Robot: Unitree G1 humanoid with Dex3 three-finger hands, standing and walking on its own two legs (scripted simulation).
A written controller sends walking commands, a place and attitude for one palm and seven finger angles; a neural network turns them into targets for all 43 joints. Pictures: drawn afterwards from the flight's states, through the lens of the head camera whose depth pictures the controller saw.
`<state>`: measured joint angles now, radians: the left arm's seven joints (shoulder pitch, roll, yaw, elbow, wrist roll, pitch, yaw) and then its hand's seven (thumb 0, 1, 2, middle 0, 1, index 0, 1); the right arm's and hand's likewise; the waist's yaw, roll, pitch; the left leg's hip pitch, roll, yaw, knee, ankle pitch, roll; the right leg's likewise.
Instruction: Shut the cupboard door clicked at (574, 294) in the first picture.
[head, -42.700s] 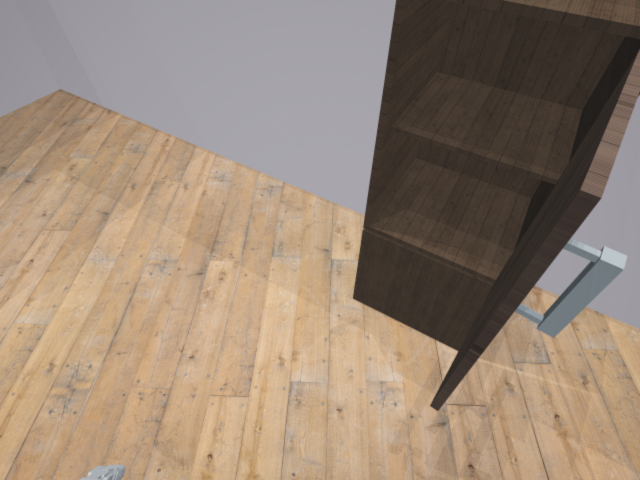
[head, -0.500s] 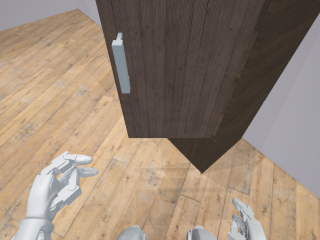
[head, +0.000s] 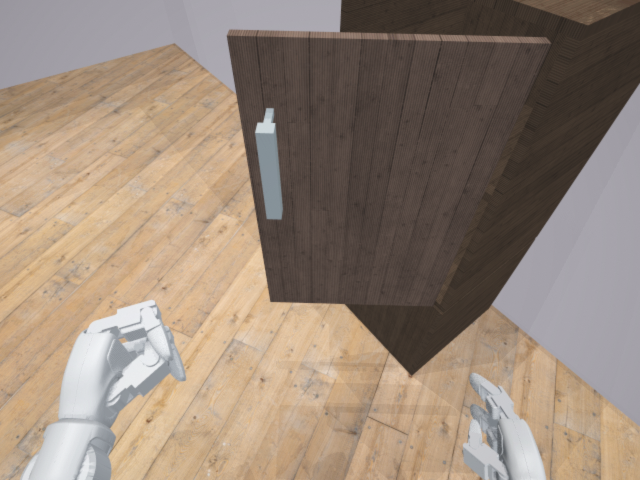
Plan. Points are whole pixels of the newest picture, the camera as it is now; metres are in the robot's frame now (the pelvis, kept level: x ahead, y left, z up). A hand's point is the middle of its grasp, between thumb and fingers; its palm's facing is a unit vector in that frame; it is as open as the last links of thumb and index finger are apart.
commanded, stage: raise the hand and make a fist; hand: left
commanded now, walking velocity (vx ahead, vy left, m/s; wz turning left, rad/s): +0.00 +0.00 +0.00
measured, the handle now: (272, 166) +0.51 +0.12 +0.12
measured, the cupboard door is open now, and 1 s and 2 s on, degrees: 51 51 51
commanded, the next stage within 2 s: bring the fist close to the handle in 0.66 s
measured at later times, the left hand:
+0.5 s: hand (181, 332) +0.24 +0.17 +0.12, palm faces +0.07 -1.00 -0.04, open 3.1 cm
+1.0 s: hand (207, 308) +0.26 +0.15 +0.12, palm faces +0.04 -1.00 -0.02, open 3.1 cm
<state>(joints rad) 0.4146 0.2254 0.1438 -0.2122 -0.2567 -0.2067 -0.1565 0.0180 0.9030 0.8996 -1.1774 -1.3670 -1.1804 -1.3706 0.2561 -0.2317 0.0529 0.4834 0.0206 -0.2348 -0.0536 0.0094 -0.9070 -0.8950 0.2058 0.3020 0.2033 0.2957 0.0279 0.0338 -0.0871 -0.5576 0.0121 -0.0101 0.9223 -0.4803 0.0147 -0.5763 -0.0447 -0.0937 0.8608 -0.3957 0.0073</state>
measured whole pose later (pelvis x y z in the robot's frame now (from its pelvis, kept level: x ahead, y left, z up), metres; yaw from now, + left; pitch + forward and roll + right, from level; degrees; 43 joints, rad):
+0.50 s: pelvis +0.00 -0.02 +0.02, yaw +0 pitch +3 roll +0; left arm 0.31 0.22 0.19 -0.14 -0.28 -0.12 -0.18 0.02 0.90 0.90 -1.30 -1.50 -1.30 -1.50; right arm 0.28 -0.26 0.04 0.56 0.04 -0.25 -0.07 0.01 -0.91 -0.90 0.21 0.30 0.20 0.30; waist 0.02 0.04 -0.05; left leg -0.39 0.02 0.00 0.75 -0.41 -0.01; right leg -0.44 -0.03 -0.09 0.73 -0.35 -0.01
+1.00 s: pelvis -0.01 -0.02 +0.02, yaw +0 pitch +2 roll +0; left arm 0.13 0.19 0.12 -0.02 -0.23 -0.14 -0.14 0.02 0.90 0.90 -1.30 -1.50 -1.30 -1.50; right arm 0.24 -0.25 0.05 0.60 0.03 -0.27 -0.07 0.01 -0.91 -0.89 0.21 0.30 0.20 0.30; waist 0.03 0.04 -0.03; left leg -0.40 0.01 -0.01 0.74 -0.39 -0.01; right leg -0.44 -0.04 -0.09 0.73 -0.33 -0.01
